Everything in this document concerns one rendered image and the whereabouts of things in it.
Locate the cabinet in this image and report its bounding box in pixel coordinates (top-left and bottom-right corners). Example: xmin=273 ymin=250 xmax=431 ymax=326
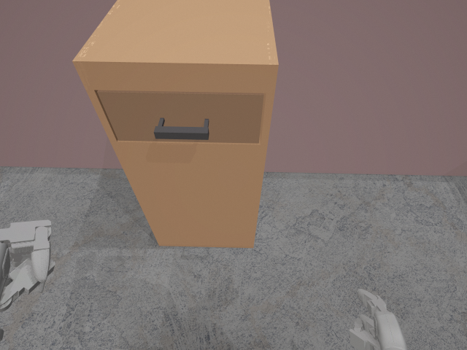
xmin=72 ymin=0 xmax=279 ymax=248

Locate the left robot hand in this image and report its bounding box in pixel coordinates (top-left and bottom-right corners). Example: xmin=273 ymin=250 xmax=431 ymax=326
xmin=0 ymin=219 xmax=55 ymax=312

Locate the drawer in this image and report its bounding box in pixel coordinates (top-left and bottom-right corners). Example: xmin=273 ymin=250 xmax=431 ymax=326
xmin=97 ymin=90 xmax=264 ymax=144

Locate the handle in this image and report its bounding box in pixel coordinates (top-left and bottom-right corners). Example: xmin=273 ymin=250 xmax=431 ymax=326
xmin=154 ymin=118 xmax=209 ymax=140

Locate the right robot hand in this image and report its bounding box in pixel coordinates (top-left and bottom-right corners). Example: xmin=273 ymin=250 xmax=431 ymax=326
xmin=350 ymin=289 xmax=408 ymax=350

